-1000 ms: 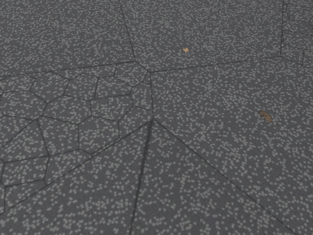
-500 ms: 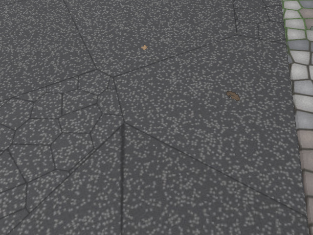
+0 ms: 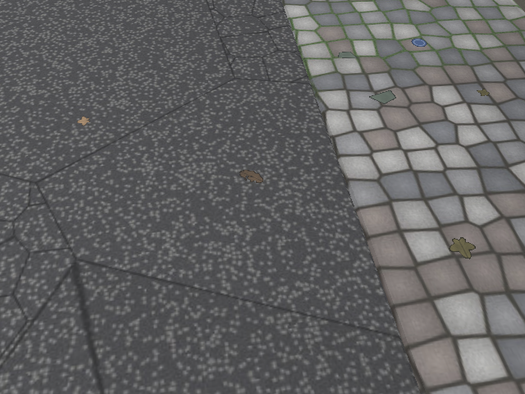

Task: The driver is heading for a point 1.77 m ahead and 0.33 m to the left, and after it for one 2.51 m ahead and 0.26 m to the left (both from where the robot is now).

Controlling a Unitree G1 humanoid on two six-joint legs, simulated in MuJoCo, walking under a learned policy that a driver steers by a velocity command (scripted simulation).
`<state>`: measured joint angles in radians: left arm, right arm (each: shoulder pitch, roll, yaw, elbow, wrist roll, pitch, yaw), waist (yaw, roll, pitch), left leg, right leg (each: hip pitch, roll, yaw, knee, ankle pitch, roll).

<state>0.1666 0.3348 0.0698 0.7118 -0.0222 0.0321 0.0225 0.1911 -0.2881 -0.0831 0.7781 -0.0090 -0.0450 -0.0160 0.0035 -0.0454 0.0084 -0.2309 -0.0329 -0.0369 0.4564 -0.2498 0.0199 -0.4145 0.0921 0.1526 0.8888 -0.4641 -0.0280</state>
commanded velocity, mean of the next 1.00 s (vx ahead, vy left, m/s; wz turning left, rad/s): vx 0.37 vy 0.00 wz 0.12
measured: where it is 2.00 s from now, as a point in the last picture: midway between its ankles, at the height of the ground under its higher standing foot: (285, 354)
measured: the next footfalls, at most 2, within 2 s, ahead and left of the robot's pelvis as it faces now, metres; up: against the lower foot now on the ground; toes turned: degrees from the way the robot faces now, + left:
right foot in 0.34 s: +0.20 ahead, -0.18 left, +0.00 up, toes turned -8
left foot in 0.84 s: +0.54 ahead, +0.01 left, +0.00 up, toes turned +9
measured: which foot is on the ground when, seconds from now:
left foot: down 0.00-0.36, up 0.38-0.82, down 0.84-1.00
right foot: up 0.00-0.32, down 0.34-0.84, up 0.86-1.00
